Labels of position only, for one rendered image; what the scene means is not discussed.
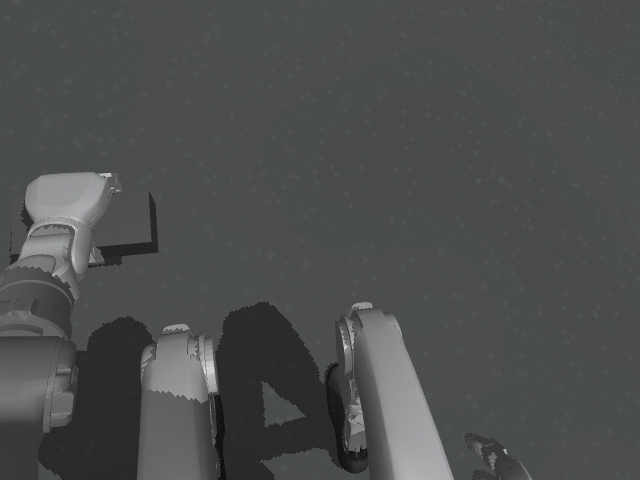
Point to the carton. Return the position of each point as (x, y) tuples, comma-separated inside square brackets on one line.
[(129, 226)]

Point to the right robot foot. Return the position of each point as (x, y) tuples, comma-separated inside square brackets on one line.
[(349, 460)]

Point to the right robot hand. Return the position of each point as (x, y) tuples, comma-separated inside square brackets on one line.
[(495, 456)]

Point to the left robot hand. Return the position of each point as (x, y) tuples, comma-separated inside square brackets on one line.
[(80, 196)]

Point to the left robot arm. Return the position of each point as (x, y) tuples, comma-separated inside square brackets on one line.
[(38, 375)]

